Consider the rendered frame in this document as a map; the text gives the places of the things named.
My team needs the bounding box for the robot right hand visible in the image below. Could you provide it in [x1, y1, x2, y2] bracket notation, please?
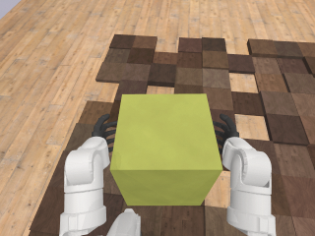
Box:
[212, 113, 239, 154]

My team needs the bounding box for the left robot thigh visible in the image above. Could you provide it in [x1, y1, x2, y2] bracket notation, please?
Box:
[106, 211, 141, 236]

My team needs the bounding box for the robot left forearm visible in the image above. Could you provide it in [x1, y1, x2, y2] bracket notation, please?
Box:
[59, 137, 110, 236]

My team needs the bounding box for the robot left hand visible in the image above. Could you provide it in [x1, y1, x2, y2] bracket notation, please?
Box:
[92, 113, 118, 152]

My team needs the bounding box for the robot left shin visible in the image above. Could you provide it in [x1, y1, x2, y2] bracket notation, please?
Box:
[124, 208, 134, 212]

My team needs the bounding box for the carton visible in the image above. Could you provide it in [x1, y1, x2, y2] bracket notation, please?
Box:
[109, 93, 223, 206]

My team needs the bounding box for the robot right forearm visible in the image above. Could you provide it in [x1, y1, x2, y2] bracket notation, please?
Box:
[221, 137, 277, 236]

